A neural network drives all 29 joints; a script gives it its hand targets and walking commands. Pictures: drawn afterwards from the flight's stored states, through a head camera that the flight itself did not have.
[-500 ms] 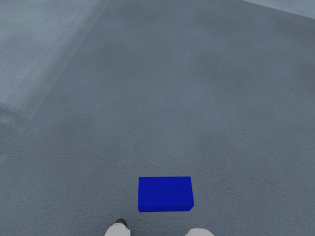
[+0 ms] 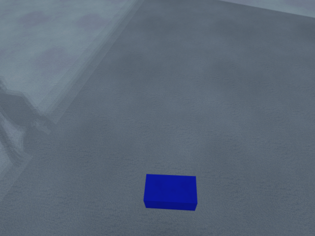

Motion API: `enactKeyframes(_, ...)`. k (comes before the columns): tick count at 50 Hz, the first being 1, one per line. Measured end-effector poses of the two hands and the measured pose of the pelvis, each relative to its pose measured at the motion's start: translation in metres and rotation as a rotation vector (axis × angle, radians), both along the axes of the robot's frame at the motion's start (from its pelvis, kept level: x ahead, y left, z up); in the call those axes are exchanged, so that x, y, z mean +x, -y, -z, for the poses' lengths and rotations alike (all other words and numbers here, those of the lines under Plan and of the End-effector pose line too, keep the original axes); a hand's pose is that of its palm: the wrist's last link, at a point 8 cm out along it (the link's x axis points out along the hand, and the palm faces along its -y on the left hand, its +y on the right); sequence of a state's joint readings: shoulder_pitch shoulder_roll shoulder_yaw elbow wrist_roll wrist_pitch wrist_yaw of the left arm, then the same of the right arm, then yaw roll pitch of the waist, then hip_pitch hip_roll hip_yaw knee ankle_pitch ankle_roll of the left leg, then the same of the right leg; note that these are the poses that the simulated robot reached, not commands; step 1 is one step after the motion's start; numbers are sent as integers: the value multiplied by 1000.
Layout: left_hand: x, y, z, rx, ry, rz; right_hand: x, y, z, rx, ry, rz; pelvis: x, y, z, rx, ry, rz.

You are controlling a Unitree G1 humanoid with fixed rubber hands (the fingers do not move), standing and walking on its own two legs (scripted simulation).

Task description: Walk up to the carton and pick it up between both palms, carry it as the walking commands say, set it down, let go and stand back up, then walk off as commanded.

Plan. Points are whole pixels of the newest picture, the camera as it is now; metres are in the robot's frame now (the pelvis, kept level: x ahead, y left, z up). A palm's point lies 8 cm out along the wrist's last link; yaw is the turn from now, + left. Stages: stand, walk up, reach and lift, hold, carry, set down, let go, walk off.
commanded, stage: walk up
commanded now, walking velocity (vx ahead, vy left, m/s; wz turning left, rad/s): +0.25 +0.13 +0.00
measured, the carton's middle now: (170, 192) +0.46 -0.01 -0.71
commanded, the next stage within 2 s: stand in 1.34 s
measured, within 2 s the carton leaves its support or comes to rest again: neither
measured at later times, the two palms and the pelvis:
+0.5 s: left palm (84, 220) +0.19 +0.25 -0.15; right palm out of the picture -0.05 -0.18 -0.16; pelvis +0.06 +0.03 -0.02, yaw -1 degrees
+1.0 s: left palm out of the picture +0.06 +0.27 -0.16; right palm out of the picture +0.08 -0.18 -0.15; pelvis +0.08 +0.05 -0.01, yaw -2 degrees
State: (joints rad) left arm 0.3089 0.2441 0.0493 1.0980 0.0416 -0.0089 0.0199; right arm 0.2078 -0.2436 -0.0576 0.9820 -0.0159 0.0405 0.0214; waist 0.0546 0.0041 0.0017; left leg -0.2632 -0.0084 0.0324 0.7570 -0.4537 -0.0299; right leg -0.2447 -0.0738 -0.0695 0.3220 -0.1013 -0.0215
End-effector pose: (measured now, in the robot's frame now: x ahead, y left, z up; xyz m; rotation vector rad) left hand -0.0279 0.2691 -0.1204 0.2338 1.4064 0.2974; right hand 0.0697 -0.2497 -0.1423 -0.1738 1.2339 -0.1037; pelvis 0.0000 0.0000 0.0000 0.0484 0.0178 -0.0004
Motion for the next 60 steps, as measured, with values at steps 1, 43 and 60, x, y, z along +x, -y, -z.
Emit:
enactKeyframes(1,-7,-4,1,-5,-17,-8,-4,-3,-1,-4,-7,-3,-1,-3,0,2,1,-3)
enactKeyframes(43,104,6,39,-150,6,22,17,-56,13,-41,-136,79,84,-39,12,-66,46,27)
enactKeyframes(60,92,-8,46,-171,-63,30,-25,-93,14,-15,-222,116,83,-60,13,-67,59,32)
